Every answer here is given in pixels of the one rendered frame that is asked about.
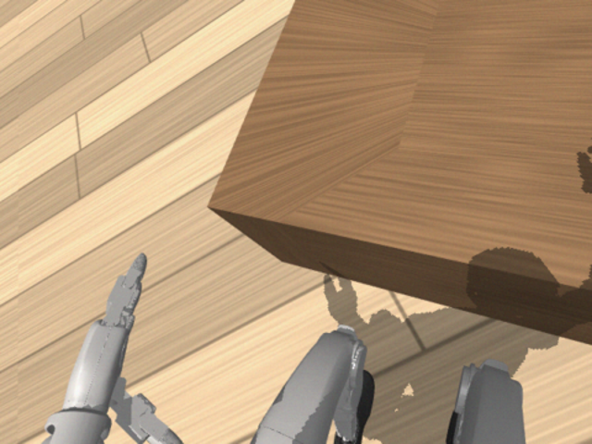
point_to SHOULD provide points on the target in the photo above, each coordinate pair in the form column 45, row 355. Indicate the left robot arm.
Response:
column 77, row 426

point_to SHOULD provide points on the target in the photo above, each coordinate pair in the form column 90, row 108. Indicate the left robot foot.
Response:
column 363, row 409

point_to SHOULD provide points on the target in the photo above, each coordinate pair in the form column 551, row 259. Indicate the left robot hand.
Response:
column 95, row 381

